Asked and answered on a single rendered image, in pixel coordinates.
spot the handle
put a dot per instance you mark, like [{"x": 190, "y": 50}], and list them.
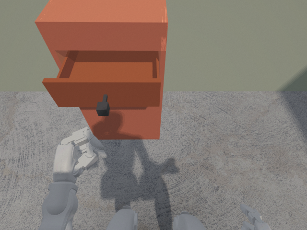
[{"x": 103, "y": 107}]

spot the robot right thigh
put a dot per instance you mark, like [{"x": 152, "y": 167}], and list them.
[{"x": 187, "y": 222}]

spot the left robot forearm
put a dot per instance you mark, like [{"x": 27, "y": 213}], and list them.
[{"x": 59, "y": 207}]

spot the cabinet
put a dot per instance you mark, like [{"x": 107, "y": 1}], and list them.
[{"x": 110, "y": 25}]

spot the robot left thigh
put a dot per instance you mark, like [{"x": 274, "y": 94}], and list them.
[{"x": 124, "y": 219}]

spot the drawer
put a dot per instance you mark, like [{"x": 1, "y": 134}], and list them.
[{"x": 129, "y": 78}]

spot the robot thigh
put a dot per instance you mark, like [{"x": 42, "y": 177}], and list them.
[
  {"x": 187, "y": 222},
  {"x": 124, "y": 219}
]

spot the robot left hand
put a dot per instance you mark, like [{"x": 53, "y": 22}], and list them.
[{"x": 67, "y": 155}]

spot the robot right hand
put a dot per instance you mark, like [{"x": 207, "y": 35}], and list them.
[{"x": 254, "y": 218}]

